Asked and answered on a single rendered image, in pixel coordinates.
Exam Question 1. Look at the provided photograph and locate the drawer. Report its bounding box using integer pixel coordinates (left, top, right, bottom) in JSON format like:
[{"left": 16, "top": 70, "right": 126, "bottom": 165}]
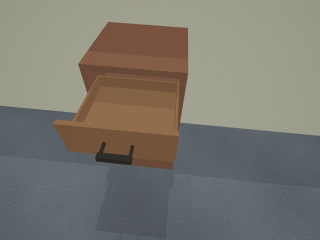
[{"left": 53, "top": 75, "right": 180, "bottom": 162}]

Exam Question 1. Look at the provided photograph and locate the handle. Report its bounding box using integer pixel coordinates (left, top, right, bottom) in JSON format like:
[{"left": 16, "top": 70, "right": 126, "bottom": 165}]
[{"left": 95, "top": 142, "right": 134, "bottom": 165}]

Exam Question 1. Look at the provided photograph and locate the cabinet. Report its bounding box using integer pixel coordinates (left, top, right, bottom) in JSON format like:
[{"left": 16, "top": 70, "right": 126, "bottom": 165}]
[{"left": 78, "top": 22, "right": 189, "bottom": 170}]

